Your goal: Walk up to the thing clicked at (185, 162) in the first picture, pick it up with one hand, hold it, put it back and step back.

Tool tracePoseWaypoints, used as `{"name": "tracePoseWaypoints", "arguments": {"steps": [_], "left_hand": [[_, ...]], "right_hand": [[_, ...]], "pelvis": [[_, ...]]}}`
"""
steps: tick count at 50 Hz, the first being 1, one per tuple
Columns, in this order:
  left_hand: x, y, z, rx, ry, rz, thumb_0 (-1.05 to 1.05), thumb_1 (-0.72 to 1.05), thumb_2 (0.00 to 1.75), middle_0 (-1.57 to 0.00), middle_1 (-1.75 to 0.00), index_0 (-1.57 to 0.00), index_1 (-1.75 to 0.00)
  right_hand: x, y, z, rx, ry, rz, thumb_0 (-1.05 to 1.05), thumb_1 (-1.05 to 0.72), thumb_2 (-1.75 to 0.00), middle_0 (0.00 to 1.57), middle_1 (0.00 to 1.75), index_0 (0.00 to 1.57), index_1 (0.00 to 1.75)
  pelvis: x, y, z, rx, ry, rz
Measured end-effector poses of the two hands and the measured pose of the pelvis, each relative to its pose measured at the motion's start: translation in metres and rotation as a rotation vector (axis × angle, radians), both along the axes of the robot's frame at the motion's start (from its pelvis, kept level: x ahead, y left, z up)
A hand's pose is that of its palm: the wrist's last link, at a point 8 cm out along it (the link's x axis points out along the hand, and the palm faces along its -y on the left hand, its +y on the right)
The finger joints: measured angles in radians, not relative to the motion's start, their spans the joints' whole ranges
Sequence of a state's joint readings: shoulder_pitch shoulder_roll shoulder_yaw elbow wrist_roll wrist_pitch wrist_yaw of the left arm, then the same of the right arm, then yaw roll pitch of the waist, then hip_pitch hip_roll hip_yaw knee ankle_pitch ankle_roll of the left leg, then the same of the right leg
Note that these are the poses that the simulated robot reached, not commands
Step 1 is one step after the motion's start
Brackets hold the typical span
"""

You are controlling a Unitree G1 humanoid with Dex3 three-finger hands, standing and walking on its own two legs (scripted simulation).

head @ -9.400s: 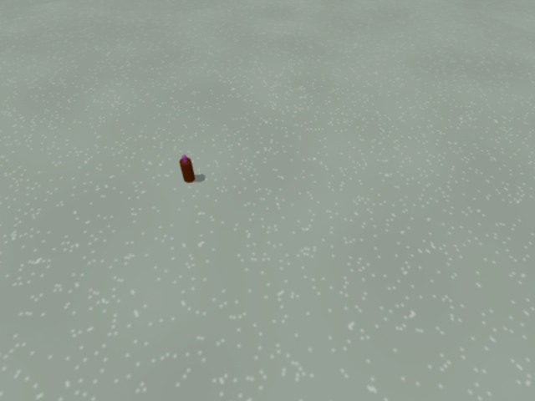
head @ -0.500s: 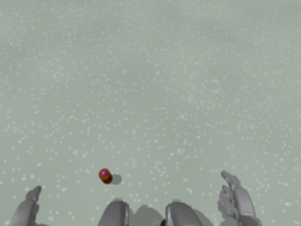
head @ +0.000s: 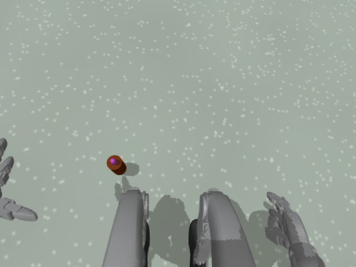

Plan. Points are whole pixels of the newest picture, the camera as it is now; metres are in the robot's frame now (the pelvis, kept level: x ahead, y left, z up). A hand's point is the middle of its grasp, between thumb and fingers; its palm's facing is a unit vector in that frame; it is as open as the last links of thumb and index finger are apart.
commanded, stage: go down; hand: left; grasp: from the side
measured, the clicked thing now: (116, 164) +0.40 +0.23 -0.46
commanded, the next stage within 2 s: none
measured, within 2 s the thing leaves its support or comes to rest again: neither
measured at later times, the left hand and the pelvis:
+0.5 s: hand (18, 171) +0.31 +0.38 -0.12, palm faces +0.13 -0.98 -0.13, open 17.5 cm; pelvis -0.03 +0.00 -0.08, yaw -3 degrees
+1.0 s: hand (19, 168) +0.32 +0.40 -0.14, palm faces +0.13 -0.99 -0.10, open 17.7 cm; pelvis -0.04 +0.00 -0.14, yaw -3 degrees
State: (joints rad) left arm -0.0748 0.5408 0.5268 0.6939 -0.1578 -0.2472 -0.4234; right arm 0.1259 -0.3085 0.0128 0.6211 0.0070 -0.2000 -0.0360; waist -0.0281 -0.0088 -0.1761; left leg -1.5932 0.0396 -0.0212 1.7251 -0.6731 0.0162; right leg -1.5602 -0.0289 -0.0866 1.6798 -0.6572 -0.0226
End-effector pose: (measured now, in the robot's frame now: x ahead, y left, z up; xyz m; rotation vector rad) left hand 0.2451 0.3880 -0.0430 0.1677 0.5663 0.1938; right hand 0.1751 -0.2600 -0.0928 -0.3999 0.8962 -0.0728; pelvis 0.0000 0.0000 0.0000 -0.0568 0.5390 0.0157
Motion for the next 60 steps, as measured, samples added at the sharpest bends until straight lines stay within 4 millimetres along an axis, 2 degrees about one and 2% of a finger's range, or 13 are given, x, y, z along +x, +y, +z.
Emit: {"name": "tracePoseWaypoints", "arguments": {"steps": [6,10,20,28,37,44,60], "left_hand": [[-0.004,0.016,-0.016,-0.015,-0.056,0.026,-0.01,-0.52,0.08,-0.07,-0.08,-0.06,-0.09],[0.003,0.024,-0.027,-0.018,-0.121,0.007,-0.01,-0.52,0.07,-0.07,-0.08,-0.06,-0.08],[0.034,0.035,-0.054,-0.046,-0.209,-0.053,-0.02,-0.54,0.03,-0.08,-0.06,-0.07,-0.06],[0.034,0.047,-0.066,-0.051,-0.237,-0.043,-0.02,-0.56,0.03,-0.08,-0.05,-0.07,-0.06],[0.04,0.051,-0.082,-0.058,-0.299,-0.055,-0.02,-0.58,0.04,-0.07,-0.04,-0.06,-0.05],[0.048,0.053,-0.088,-0.067,-0.325,-0.066,-0.02,-0.59,0.04,-0.07,-0.03,-0.05,-0.05],[0.053,0.06,-0.1,-0.076,-0.355,-0.073,-0.02,-0.6,0.06,-0.06,-0.04,-0.04,-0.05]], "right_hand": [[-0.019,0.0,-0.033,0.005,0.058,0.012,0.01,-0.9,-0.9,0.2,0.3,0.2,0.3],[-0.027,-0.002,-0.049,-0.017,0.071,0.027,0.01,-0.9,-0.9,0.2,0.3,0.2,0.3],[-0.042,-0.008,-0.072,-0.076,0.081,0.027,0.01,-0.9,-0.89,0.2,0.3,0.2,0.3],[-0.051,-0.007,-0.092,-0.085,0.109,0.026,0.01,-0.91,-0.9,0.2,0.3,0.2,0.3],[-0.053,-0.006,-0.118,-0.095,0.128,0.069,0.01,-0.91,-0.9,0.2,0.3,0.2,0.3],[-0.054,-0.008,-0.128,-0.108,0.118,0.073,0.01,-0.92,-0.9,0.2,0.3,0.2,0.3],[-0.064,-0.012,-0.143,-0.127,0.148,0.079,0.01,-0.92,-0.9,0.2,0.3,0.2,0.3]], "pelvis": [[-0.011,-0.004,-0.023,0.0,0.022,-0.002],[-0.02,-0.005,-0.04,-0.006,0.027,-0.004],[-0.029,0.001,-0.073,-0.032,0.043,-0.019],[-0.031,0.005,-0.091,-0.038,0.05,-0.023],[-0.038,0.003,-0.116,-0.039,0.041,-0.024],[-0.04,0.002,-0.129,-0.045,0.034,-0.026],[-0.042,0.003,-0.146,-0.05,0.032,-0.03]]}}
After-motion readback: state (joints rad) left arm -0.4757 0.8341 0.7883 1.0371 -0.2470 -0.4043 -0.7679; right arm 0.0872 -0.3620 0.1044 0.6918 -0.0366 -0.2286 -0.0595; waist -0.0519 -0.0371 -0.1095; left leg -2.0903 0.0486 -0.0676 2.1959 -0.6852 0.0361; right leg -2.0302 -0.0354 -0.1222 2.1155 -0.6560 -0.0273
